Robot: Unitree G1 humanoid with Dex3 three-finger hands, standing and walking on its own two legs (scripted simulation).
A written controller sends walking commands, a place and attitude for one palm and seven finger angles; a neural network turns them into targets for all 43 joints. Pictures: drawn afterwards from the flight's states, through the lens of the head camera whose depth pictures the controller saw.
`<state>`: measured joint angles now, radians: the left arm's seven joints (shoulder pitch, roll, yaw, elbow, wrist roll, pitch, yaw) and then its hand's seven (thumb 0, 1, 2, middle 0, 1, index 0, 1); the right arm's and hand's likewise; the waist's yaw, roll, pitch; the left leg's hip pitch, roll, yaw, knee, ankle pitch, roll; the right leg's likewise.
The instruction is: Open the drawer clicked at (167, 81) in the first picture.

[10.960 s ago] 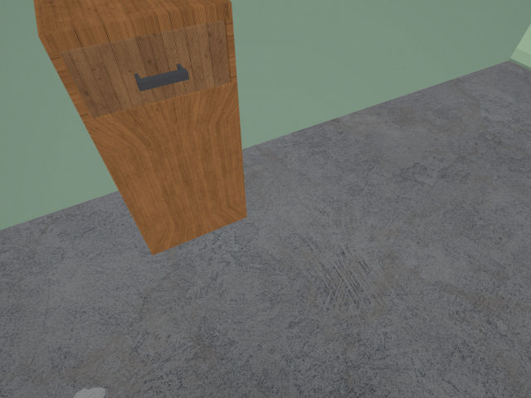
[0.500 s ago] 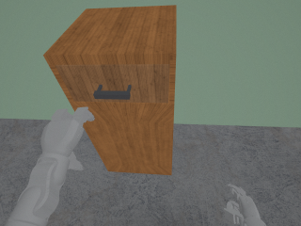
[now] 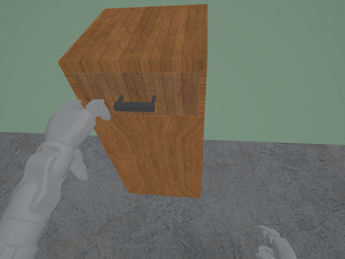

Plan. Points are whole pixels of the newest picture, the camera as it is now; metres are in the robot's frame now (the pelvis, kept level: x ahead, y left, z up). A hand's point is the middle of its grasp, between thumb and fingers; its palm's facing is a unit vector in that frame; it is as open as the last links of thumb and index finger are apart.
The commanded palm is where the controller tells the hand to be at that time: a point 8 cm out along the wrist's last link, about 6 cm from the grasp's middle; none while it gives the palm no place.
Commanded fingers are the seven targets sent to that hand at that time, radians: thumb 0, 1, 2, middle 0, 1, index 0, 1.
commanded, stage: raise the hand with hooked fingers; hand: left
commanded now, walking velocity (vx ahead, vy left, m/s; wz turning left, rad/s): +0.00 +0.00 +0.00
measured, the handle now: (135, 102) +0.56 +0.21 +0.03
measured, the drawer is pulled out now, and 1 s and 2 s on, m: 0.00 0.00 0.00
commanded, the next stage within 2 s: move the hooked fingers above the handle in 0.18 s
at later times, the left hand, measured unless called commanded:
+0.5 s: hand (99, 142) +0.32 +0.21 +0.12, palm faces +0.02 -0.04 -1.00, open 13.8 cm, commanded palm +0.31 +0.22 +0.18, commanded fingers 0.00 -0.50 0.30 -0.30 -1.20 -0.30 -1.20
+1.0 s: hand (115, 123) +0.40 +0.21 +0.10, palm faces -0.02 -0.03 -1.00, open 13.8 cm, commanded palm +0.39 +0.21 +0.16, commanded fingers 0.00 -0.50 0.30 -0.30 -1.20 -0.30 -1.20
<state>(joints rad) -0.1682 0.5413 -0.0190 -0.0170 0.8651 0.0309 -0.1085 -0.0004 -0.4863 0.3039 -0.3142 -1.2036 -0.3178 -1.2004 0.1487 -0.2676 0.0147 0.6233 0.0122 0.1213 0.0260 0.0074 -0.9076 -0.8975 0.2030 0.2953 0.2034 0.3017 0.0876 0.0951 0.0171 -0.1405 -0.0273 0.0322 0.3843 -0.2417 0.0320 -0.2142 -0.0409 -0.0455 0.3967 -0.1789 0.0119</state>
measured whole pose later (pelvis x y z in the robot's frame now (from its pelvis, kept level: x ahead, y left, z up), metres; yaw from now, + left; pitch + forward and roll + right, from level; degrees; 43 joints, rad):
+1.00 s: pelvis +0.01 -0.01 +0.00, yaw +0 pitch +5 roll +0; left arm -0.48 0.50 -0.10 0.43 0.94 -0.06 0.01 0.00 -0.49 0.30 -0.32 -1.20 -0.32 -1.20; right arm 0.22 -0.28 -0.03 0.66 0.03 0.11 -0.03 0.01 -0.91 -0.90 0.20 0.30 0.20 0.30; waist 0.04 0.07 -0.02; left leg -0.26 -0.01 0.03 0.44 -0.27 0.01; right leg -0.34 -0.03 -0.04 0.46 -0.21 -0.01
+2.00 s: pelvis +0.02 -0.01 -0.02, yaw -2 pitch +14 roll +0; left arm -0.85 0.54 -0.01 0.96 1.05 -0.09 0.15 0.00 -0.48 0.30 -0.32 -1.20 -0.32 -1.20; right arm 0.37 -0.27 -0.06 0.70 0.01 0.13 -0.02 0.00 -0.91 -0.90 0.20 0.30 0.20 0.30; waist -0.09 0.05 -0.09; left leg -0.48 0.01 0.06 0.58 -0.34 0.02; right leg -0.56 0.00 -0.02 0.56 -0.25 0.00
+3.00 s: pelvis +0.02 -0.01 -0.02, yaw -1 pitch +13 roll -1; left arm -0.85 0.52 -0.07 0.94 1.04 -0.06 0.14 0.00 -0.48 0.30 -0.32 -1.21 -0.32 -1.20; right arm 0.33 -0.27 -0.05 0.70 0.01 0.13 -0.02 0.00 -0.91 -0.90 0.20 0.30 0.20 0.30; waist -0.07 0.06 -0.09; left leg -0.47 0.01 0.04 0.58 -0.34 0.02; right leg -0.53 -0.01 -0.03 0.55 -0.25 0.00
